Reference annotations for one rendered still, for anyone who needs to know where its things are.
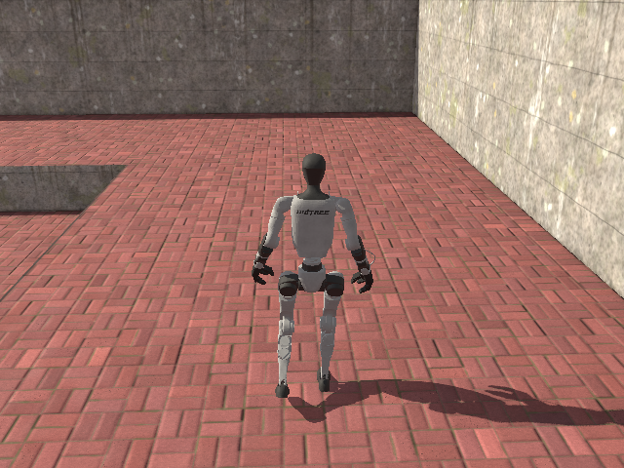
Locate robot left hand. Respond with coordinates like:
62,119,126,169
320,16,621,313
252,265,274,285

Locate robot head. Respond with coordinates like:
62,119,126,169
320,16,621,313
296,153,330,200

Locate robot right hand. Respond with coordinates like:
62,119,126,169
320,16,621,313
351,271,373,293

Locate left robot thigh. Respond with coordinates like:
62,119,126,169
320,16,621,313
278,271,298,335

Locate robot right upper arm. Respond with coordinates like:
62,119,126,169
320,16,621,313
333,196,361,251

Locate left robot forearm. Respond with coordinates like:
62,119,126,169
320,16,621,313
253,233,273,269

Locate robot left upper arm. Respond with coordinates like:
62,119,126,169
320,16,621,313
263,196,293,249

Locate right robot forearm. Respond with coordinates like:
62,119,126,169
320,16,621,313
351,235,371,275

